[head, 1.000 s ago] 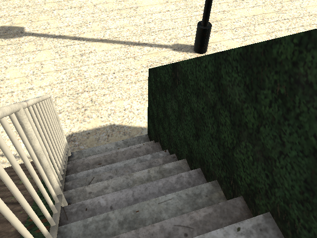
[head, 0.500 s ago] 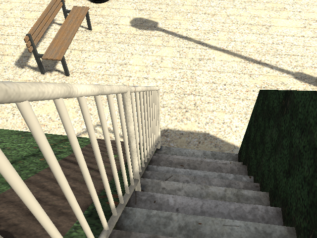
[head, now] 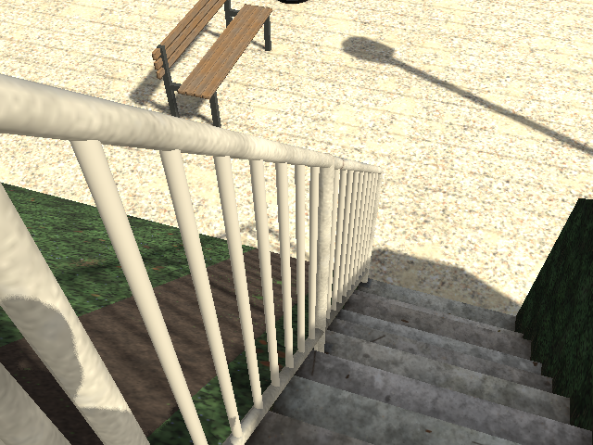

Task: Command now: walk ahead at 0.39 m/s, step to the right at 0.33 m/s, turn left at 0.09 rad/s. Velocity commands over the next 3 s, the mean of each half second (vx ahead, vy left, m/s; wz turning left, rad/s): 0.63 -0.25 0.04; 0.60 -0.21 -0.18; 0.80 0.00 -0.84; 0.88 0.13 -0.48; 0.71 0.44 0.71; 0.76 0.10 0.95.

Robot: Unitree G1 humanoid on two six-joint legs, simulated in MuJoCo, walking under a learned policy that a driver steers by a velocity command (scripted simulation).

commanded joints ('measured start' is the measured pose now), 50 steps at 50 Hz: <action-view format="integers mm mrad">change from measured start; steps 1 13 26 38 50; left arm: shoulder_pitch -167 39 -29 90 165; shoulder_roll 20 177 190 118 97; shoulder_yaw -5 102 57 42 58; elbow -114 -90 -117 -32 34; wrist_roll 13 -43 49 29 -43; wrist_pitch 5 92 -19 24 94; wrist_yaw -8 -43 -37 4 10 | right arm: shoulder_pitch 223 -112 -58 -114 -184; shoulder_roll -145 -96 -116 -125 -196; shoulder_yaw -48 -60 -87 -73 -47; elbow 12 -74 -2 3 48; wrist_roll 35 62 49 110 74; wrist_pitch -43 89 113 165 103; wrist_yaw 14 -62 -88 -54 -49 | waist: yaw -126 8 -84 -86 85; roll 116 356 -133 -194 348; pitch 39 -72 -4 132 -60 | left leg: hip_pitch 395 -145 -299 77 -307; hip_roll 401 72 -14 75 374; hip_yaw -430 116 12 -6 -174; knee -148 -68 979 196 1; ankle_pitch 511 120 251 612 26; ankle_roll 217 142 20 24 241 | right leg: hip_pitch -603 102 -286 -127 -92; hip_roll -39 34 -307 -161 -32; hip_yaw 110 -157 312 65 -17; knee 383 202 -238 168 695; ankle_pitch -28 415 20 -8 272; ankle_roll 138 -20 -332 -244 -32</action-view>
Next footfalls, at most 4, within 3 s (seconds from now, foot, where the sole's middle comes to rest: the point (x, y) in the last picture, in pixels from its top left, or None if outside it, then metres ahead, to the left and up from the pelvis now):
0.34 right None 0.13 -0.18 -0.77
0.84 left None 0.37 0.06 -0.98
1.18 right None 0.39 -0.16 -0.98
1.54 left None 0.57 -0.11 -1.14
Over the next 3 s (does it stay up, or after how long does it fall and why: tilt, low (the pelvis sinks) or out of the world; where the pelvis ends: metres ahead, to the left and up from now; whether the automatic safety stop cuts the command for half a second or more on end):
stays up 1.09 -0.59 -1.08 its command is cut before an obstacle from the start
